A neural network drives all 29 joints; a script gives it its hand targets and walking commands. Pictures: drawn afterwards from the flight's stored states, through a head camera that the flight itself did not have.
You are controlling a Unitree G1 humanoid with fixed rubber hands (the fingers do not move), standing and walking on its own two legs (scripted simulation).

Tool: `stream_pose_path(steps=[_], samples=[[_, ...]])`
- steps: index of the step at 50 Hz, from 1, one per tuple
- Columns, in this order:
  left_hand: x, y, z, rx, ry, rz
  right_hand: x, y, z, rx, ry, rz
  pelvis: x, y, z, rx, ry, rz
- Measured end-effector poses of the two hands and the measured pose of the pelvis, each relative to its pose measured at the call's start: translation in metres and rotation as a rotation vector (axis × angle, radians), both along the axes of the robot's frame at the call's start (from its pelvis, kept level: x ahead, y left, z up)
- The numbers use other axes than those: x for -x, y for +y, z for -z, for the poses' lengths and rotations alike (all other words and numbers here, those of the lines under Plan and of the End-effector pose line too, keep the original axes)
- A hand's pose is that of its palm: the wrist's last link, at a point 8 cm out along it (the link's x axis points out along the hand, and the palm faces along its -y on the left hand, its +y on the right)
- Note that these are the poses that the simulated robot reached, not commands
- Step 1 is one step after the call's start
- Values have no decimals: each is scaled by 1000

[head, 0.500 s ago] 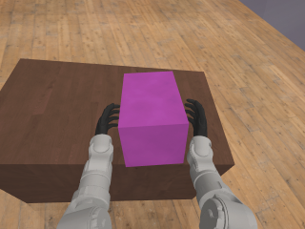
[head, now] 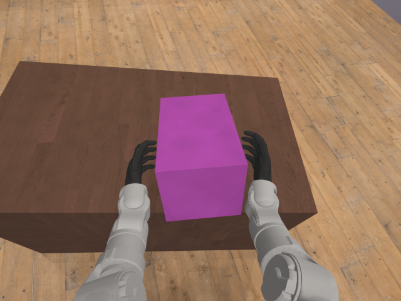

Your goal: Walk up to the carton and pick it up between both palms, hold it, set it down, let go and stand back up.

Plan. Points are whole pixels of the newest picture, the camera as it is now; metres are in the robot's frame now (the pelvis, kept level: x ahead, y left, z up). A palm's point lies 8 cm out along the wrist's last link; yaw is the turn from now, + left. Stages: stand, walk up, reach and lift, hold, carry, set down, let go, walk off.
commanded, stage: set down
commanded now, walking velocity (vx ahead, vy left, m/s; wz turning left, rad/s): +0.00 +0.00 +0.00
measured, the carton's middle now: (197, 152) +0.46 +0.01 -0.07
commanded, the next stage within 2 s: none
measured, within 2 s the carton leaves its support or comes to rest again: neither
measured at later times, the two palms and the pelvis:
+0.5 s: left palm (138, 177) +0.35 +0.14 -0.03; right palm (260, 172) +0.37 -0.12 +0.00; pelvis +0.01 +0.00 +0.00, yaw +0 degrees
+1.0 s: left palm (140, 181) +0.35 +0.13 -0.03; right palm (260, 177) +0.37 -0.13 -0.01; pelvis +0.00 -0.01 +0.00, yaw +0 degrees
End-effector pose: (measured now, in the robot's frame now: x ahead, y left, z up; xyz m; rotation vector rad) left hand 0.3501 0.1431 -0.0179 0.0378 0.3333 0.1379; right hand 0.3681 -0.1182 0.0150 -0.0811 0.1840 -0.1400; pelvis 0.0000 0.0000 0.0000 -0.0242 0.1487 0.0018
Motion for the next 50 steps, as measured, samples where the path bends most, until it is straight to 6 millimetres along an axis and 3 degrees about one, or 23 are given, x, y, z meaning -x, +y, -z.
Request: stream_pose_path(steps=[12,50], samples=[[-6,-1,6,14,-38,-17,-7,-1,8,6,-9,-6,-5,-1,1,-1,56,1],[1,-8,15,48,-61,-53,1,-9,24,11,33,1,-2,-7,3,-7,98,3]])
